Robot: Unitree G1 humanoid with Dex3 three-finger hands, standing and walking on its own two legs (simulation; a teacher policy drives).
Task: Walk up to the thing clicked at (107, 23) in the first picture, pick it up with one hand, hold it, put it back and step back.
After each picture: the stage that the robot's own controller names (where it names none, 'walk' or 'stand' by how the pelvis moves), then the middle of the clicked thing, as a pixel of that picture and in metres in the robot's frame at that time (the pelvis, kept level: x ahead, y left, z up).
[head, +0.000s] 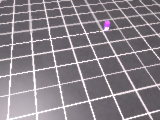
stand; (106, 26) +1.69 -0.36 -0.72
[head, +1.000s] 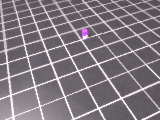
walk; (84, 34) +1.59 +0.04 -0.69
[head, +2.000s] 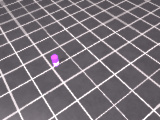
walk; (55, 60) +1.08 +0.31 -0.72
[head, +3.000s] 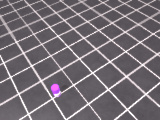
walk; (56, 90) +0.70 +0.27 -0.71
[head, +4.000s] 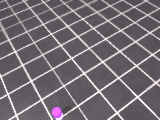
stand; (57, 114) +0.46 +0.24 -0.71
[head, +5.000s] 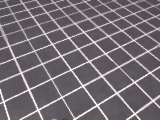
stand; out of the picture +0.44 +0.20 -0.72
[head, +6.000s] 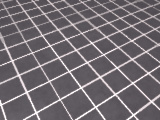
stand; out of the picture +0.43 +0.21 -0.72
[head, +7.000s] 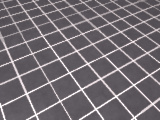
stand; out of the picture +0.41 +0.21 -0.73
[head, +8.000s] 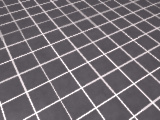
stand; out of the picture +0.41 +0.21 -0.73
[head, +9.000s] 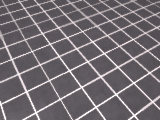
go down; out of the picture +0.41 +0.21 -0.73
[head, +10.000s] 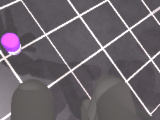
go down; (12, 44) +0.50 +0.23 -0.33
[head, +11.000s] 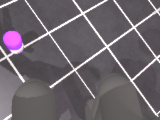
approach; (14, 43) +0.50 +0.23 -0.30
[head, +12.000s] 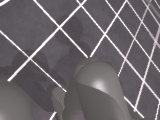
close in; out of the picture +0.49 +0.27 -0.23
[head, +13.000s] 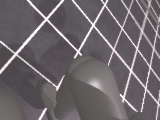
close; out of the picture +0.48 +0.29 -0.23
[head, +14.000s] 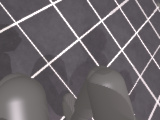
lift; out of the picture +0.42 +0.27 -0.19
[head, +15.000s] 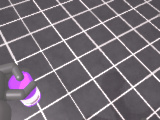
lift; (26, 89) +0.33 +0.18 -0.02
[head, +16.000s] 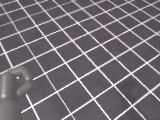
hold; out of the picture +0.22 +0.17 -0.60
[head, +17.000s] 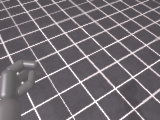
hold; out of the picture +0.15 +0.23 -0.71
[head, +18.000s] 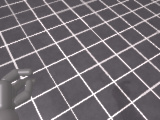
crouch; out of the picture +0.14 +0.25 -0.69
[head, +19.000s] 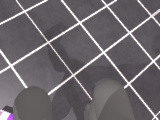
crouch; out of the picture +0.21 +0.25 -0.37
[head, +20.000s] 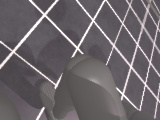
lower; out of the picture +0.17 +0.26 -0.26
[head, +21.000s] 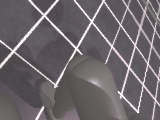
lower; out of the picture +0.17 +0.26 -0.26
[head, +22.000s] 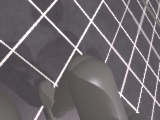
lower; out of the picture +0.18 +0.26 -0.27
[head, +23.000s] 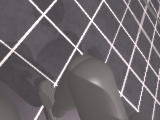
lower; out of the picture +0.19 +0.26 -0.27
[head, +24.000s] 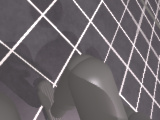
loosen; out of the picture +0.20 +0.26 -0.27
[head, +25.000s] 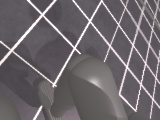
withdraw; out of the picture +0.22 +0.25 -0.27
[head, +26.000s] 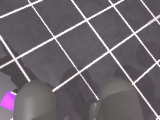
walk; (17, 103) +0.25 +0.22 -0.33
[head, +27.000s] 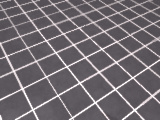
stand; out of the picture +0.19 +0.20 -0.68
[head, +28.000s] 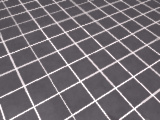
stand; out of the picture +0.22 +0.21 -0.69
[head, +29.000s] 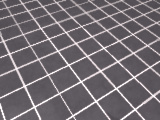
stand; out of the picture +0.23 +0.19 -0.69
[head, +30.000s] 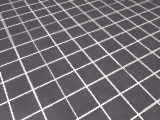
stand; out of the picture +0.26 +0.18 -0.75
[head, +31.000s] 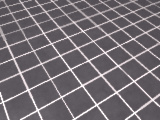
stand; out of the picture +0.26 +0.18 -0.75
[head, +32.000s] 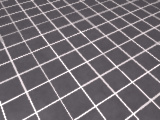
walk; out of the picture +0.26 +0.18 -0.75
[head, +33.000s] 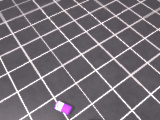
walk; (63, 107) +0.47 +0.16 -0.73
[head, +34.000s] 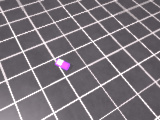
walk; (62, 64) +0.86 +0.12 -0.72
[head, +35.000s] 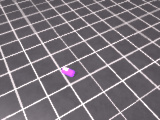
stand; (68, 71) +0.96 +0.15 -0.73
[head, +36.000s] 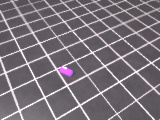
stand; (66, 71) +0.95 +0.14 -0.75
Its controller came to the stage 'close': yes
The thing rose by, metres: 0.69
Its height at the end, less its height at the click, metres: -0.02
